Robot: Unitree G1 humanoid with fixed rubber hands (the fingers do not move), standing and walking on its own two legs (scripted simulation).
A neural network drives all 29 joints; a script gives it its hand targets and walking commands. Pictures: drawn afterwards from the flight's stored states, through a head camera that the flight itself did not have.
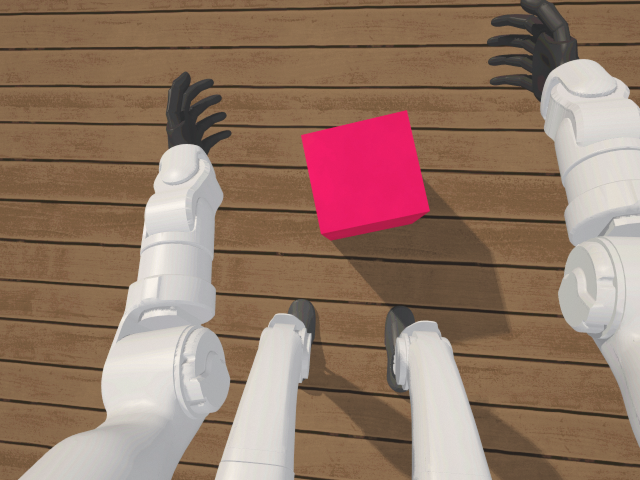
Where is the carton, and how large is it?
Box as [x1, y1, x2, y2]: [301, 110, 429, 239]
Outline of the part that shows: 406,110 301,135 320,231 329,239 335,239 411,223 429,210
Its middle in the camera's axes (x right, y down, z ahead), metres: +0.10 -0.11 +0.86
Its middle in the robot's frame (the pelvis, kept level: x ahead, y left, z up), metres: +0.51 +0.00 -0.53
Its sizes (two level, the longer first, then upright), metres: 0.210 0.200 0.250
